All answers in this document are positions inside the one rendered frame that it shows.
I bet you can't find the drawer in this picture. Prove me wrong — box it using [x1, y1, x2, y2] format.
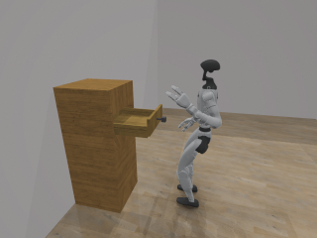
[112, 104, 162, 139]

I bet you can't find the right robot foot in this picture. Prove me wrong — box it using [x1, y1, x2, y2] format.
[177, 184, 198, 192]

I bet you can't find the left robot upper arm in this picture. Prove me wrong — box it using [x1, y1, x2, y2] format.
[202, 89, 222, 129]

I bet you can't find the handle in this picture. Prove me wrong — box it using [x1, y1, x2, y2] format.
[157, 116, 166, 123]

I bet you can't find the left robot hand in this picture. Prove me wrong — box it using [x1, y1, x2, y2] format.
[165, 85, 191, 109]

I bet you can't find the right robot shin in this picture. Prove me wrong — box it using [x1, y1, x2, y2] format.
[187, 163, 194, 184]

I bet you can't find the cabinet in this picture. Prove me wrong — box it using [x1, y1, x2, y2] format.
[53, 78, 138, 213]

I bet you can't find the right robot hand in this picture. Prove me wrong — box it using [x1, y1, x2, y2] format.
[178, 118, 194, 132]

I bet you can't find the left robot forearm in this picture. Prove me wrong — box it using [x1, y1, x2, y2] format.
[185, 103, 222, 127]

